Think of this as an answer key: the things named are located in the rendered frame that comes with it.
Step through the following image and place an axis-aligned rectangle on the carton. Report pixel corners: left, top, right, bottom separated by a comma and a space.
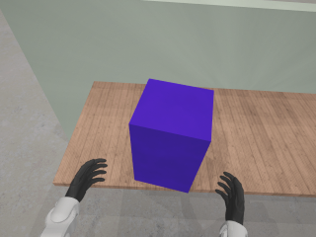
128, 78, 214, 193

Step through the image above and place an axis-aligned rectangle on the table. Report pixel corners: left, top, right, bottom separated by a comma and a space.
52, 81, 316, 198

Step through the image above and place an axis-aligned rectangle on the robot right forearm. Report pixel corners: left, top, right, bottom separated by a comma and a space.
218, 220, 248, 237

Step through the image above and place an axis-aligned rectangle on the robot right hand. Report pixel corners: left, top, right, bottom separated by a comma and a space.
215, 172, 245, 225

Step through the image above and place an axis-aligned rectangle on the robot left hand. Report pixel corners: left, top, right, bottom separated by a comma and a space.
65, 158, 108, 202

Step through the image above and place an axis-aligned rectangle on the robot left forearm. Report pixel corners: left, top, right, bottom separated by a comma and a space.
39, 197, 81, 237

